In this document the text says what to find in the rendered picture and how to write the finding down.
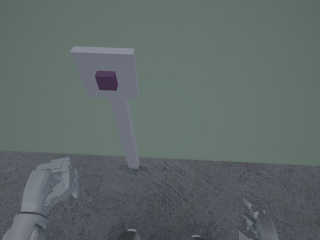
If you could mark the robot left forearm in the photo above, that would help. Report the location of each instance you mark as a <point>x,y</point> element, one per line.
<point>27,226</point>

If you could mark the right robot hand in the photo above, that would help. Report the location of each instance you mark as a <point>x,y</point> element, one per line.
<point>262,228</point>

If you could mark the panel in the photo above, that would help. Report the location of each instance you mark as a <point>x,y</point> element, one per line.
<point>122,61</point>

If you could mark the left robot hand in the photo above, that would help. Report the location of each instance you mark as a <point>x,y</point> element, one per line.
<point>36,195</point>

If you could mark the button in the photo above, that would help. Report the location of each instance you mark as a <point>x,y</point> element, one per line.
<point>106,80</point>

